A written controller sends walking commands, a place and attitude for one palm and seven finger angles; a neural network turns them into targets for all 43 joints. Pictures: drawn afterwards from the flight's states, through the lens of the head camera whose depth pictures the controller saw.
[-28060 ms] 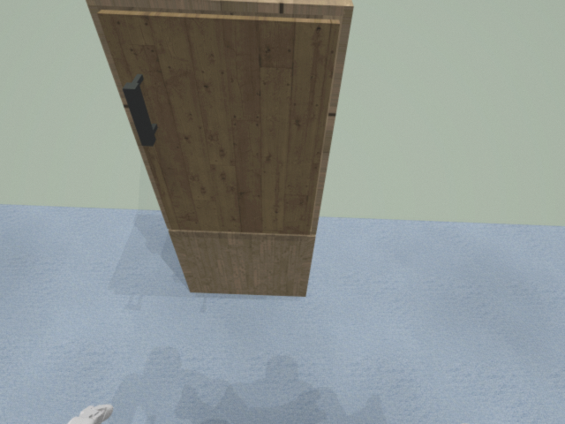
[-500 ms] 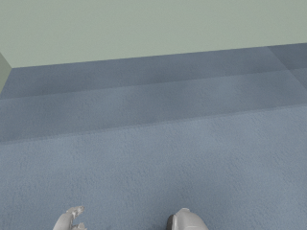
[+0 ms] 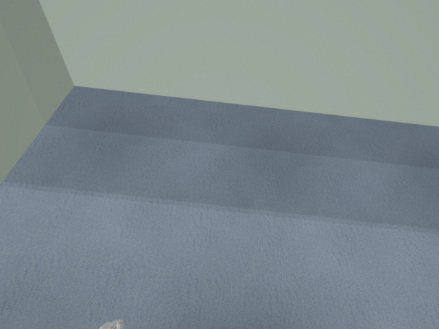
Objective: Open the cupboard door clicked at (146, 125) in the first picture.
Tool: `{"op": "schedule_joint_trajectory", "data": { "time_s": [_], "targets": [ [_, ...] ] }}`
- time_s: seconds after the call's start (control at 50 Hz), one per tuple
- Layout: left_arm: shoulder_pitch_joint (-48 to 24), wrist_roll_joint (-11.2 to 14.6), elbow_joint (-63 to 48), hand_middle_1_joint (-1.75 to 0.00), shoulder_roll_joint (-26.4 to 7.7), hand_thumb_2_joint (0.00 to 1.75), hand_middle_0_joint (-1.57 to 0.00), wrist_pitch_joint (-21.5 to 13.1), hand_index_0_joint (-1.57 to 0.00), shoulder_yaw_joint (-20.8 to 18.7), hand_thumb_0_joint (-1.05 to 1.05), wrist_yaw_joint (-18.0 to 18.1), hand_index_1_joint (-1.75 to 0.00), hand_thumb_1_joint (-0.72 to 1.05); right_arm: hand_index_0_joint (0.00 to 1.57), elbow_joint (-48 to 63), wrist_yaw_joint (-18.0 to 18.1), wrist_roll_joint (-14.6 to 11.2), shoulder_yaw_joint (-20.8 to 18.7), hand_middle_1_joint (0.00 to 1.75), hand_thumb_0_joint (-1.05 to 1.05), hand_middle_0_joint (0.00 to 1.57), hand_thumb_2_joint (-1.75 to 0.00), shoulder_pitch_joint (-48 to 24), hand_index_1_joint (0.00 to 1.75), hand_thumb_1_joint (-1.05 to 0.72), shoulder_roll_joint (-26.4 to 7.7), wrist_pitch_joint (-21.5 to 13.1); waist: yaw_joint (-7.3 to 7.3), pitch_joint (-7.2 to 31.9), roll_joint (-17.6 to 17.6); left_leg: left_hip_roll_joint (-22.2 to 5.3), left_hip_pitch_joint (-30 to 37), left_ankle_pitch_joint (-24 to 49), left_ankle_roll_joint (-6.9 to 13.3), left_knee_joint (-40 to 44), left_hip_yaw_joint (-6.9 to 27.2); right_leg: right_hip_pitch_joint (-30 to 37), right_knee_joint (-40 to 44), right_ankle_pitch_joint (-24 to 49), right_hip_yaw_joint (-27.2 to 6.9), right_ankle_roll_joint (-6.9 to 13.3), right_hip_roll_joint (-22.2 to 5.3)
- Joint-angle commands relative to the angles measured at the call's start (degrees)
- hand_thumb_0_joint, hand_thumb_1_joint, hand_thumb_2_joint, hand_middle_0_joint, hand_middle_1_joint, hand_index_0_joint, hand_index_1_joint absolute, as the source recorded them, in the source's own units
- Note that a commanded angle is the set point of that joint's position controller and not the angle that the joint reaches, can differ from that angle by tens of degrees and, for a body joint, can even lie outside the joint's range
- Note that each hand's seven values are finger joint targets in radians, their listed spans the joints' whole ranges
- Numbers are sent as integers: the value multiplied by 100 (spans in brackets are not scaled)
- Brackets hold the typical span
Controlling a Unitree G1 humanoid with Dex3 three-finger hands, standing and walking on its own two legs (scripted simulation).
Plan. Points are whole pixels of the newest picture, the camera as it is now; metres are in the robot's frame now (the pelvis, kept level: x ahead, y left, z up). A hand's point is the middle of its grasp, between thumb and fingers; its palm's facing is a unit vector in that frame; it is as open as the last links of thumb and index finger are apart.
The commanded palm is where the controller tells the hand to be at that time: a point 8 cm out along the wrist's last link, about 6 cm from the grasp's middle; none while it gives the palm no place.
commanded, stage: turn to face it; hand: left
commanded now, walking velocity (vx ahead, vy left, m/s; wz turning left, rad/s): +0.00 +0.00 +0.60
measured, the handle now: out of the picture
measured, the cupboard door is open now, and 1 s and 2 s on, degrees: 46 46 46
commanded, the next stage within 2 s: none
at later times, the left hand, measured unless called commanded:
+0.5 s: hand out of the picture +0.03 +0.15 -0.13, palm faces +0.29 -0.91 -0.30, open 7.4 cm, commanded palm none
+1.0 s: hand out of the picture -0.03 +0.16 -0.14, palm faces +0.56 -0.78 -0.29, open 7.4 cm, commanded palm none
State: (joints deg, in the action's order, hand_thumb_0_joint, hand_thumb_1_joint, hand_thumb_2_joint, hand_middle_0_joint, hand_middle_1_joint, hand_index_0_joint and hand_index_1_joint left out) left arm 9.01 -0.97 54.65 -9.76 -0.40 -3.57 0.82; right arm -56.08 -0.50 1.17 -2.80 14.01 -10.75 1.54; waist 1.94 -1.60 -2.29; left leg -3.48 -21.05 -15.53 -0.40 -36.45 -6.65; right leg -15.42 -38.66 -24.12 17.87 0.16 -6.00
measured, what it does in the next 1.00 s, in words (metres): steps on the spot, turning left: right foot, then left foot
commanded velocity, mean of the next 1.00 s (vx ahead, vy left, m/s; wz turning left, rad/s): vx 0.00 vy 0.00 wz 0.60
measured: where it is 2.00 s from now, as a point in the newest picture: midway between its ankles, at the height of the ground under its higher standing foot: outside the picture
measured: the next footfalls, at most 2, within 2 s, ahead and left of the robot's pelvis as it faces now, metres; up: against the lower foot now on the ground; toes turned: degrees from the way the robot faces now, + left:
right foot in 0.36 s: +0.08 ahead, -0.17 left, +0.00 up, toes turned +9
left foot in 0.72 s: +0.00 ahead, +0.07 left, +0.00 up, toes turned +32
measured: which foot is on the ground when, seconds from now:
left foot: down 0.00-0.36, up 0.38-0.70, down 0.72-1.00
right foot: up 0.00-0.34, down 0.36-0.72, up 0.74-1.00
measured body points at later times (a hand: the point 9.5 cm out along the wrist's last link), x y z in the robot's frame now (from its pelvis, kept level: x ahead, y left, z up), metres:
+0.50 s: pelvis +0.02 -0.06 +0.02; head +0.06 -0.08 +0.46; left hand +0.02 +0.20 -0.11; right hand +0.17 -0.30 -0.14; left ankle -0.03 +0.07 -0.64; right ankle +0.04 -0.17 -0.72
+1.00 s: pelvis +0.02 -0.07 +0.01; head +0.06 -0.05 +0.46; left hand -0.06 +0.20 -0.12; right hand +0.24 -0.23 -0.13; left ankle -0.03 +0.05 -0.72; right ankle +0.09 -0.20 -0.68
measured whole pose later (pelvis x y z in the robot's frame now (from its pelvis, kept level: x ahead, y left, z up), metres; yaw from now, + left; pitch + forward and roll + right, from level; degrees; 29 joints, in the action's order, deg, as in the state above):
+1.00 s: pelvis +0.02 -0.07 +0.01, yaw +34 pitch +1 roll +0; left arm 9.1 -1.1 51.1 -14.7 2.9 -4.3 0.3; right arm -51.8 -0.6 1.4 -2.7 9.0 -12.8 2.3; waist 0.2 -5.0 -0.1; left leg 0.6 -17.7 -13.0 -0.1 -29.4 2.1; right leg -24.7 -50.8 -24.8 0.7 -4.7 -4.2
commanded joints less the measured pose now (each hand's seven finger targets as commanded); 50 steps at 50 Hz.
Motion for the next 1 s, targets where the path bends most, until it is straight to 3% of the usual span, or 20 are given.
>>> {"op": "schedule_joint_trajectory", "data": {
  "time_s": [0.0, 0.06, 0.12, 0.2, 0.28, 0.3, 0.32, 0.34, 0.36, 0.38, 0.44, 0.6, 0.66, 0.68, 0.7, 0.72, 0.74, 0.76, 0.82, 0.98],
  "targets": [
    [-346, 9, -784, -30, -589, 90, -20, 89, -20, -126, 0, 36, -30, 90, 20, 212, 180, 82, -320, 30, 0, 20, -90, 1030, 30, -90, -1421, -68, 271, 639, 1263, -2249, 1240, 2997, 1516, 1586, 2801, -1655, -2783, -1123, -1674, -321, 26],
    [-217, -33, -528, -30, -634, 90, -20, 126, -20, -174, 0, -13, -30, 90, 20, 406, 238, 42, -220, 30, 0, 20, -90, 351, 30, -90, -1121, -161, -14, 565, 1256, -1431, 1221, 3074, 980, 1515, 2097, -1930, -3037, -114, -1853, -438, 84],
    [-54, 8, -470, -30, -627, 90, -20, 161, -20, -133, 0, -31, -30, 90, 20, 491, 230, 22, -248, 30, 0, 20, -90, 163, 30, -90, -1228, -165, -89, 655, 952, -1155, 1346, 3056, 890, 1464, 1733, -1629, -2314, 49, -1764, -512, 190],
    [-139, 29, -555, -30, -676, 90, -20, 189, -20, -92, 0, -14, -30, 90, 20, 514, 157, 46, -334, 30, 0, 20, -90, 55, 30, -90, -1386, -74, -7, 532, 1116, -1055, 1071, 2246, 900, 1532, 1943, -1047, -1100, -150, -1637, -501, 356],
    [416, 53, -459, -30, -787, 90, -20, 127, -20, -116, 0, -2, -30, 90, 20, 683, 103, 11, -415, 30, 0, 20, -90, -411, 30, -90, -1486, 28, -239, 486, 1184, -764, 312, 1473, 687, 1261, 2092, 199, 544, 539, -1433, -422, 591],
    [711, 38, -410, -30, -961, 90, -20, 86, -20, -167, 0, 26, -30, 90, 20, 773, 85, -34, -408, 30, 0, 20, -90, -578, 30, -90, -1359, 45, -418, 475, 817, -515, -245, 856, 469, 923, 1989, 888, 1393, 1005, -1566, -380, 398],
    [955, -62, -419, -30, -1474, 90, -20, 12, -20, -264, 0, 78, -30, 90, 20, 887, 41, -93, -365, 30, 0, 20, -90, -606, 30, -90, -976, 65, -536, 493, -610, 199, -1189, -525, 32, -164, 1298, 1495, 2422, 600, -2871, -36, -833],
    [865, -92, -500, -30, -1899, 90, -20, 25, -20, -316, 0, 108, -30, 90, 20, 1044, 10, -66, -328, 30, 0, 20, -90, -827, 30, -90, -787, 61, -619, 265, -1861, 663, -1574, -2027, -240, -1819, 669, 967, 2749, 952, -4173, 608, -2232],
    [635, -49, -575, -30, -1739, 90, -20, 24, -20, -230, 0, 124, -30, 90, 20, 1014, -22, -22, -351, 30, 0, 20, -90, -811, 30, -90, -1007, 88, -462, 163, -1304, 329, -1425, -1892, -157, -2804, 1012, 393, 2572, 1108, -3776, 840, -2220],
    [220, -57, -685, -30, -1448, 90, -20, 3, -20, -183, 0, 128, -30, 90, 20, 904, -64, -24, -362, 30, 0, 20, -90, -627, 30, -90, -951, 134, -202, 71, -1060, 200, -1328, -1380, -169, -3236, 1023, 95, 2510, 897, -3190, 785, -1805],
    [-45, -35, -766, -30, -1125, 90, -20, -12, -20, -89, 0, 115, -30, 90, 20, 724, -125, -19, -306, 30, 0, 20, -90, -584, 30, -90, -765, 197, -30, 46, -1111, 71, -1230, -893, -362, -3228, 618, 309, 2040, 2542, -1938, 528, -1186],
    [841, -86, -497, -30, -1479, 90, -20, -50, -20, -224, 0, 97, -30, 90, 20, 924, -139, -83, -144, 30, 0, 20, -90, -1178, 30, -90, -542, 85, -505, 438, -912, 260, -496, -1102, -330, -573, -16, 1530, 1233, 4655, -1493, 617, -1491],
    [603, -15, -523, -30, -1486, 90, -20, -21, -20, -272, 0, 53, -30, 90, 20, 825, -105, -67, -190, 30, 0, 20, -90, -615, 30, -90, -754, 29, -144, 597, -716, 309, 733, 90, -195, 824, -21, 886, 531, 3993, -1064, 222, -1383],
    [505, 24, -596, -30, -1343, 90, -20, 8, -20, -247, 0, 30, -30, 90, 20, 723, -88, -37, -286, 30, 0, 20, -90, -217, 30, -90, -1088, -12, 95, 813, 71, -107, 1727, 1121, -21, 1282, 433, 129, -281, 3068, -809, -76, -1188],
    [357, 60, -823, -30, -926, 90, -20, 51, -20, -154, 0, -21, -30, 90, 20, 679, -41, 15, -466, 30, 0, 20, -90, 185, 30, -90, -1786, -42, 340, 913, 1870, -1761, 2497, 3068, 794, 1498, 2715, -1593, -1622, -585, -672, -559, -289],
    [-74, 7, -1017, -30, -923, 90, -20, 132, -20, -77, 0, 18, -30, 90, 20, 571, 12, -15, -489, 30, 0, 20, -90, 526, 30, -90, -1955, 17, 459, 894, 1703, -2176, 2364, 3988, 1322, 1422, 2927, -1975, -2413, -1375, -1372, -529, -136],
    [-101, -6, -1088, -30, -968, 90, -20, 153, -20, -114, 0, 23, -30, 90, 20, 606, 41, 22, -457, 30, 0, 20, -90, 390, 30, -90, -1914, 19, 345, 787, 1203, -2169, 1982, 3137, 1472, 1466, 2630, -1963, -2783, -1106, -1659, -463, -206],
    [-215, -42, -936, -30, -914, 90, -20, 182, -20, -144, 0, 18, -30, 90, 20, 661, 96, 23, -417, 30, 0, 20, -90, 129, 30, -90, -1662, -27, 264, 642, 1370, -1694, 1693, 2780, 1263, 1601, 2596, -2053, -2886, -670, -1735, -491, -170],
    [123, -32, -693, -30, -949, 90, -20, 226, -20, -168, 0, -38, -30, 90, 20, 825, 143, 0, -309, 30, 0, 20, -90, -507, 30, -90, -1406, -63, -112, 430, 1318, -1036, 1186, 2117, 853, 1670, 1825, -1725, -2790, 147, -1867, -523, -53],
    [247, 31, -735, -30, -809, 90, -20, 165, -20, -118, 0, -20, -30, 90, 20, 832, 83, 42, -402, 30, 0, 20, -90, -600, 30, -90, -1501, 22, -173, 379, 1124, -813, 453, 1367, 845, 1436, 2273, -187, -95, 136, -1524, -436, 496]
  ]
}}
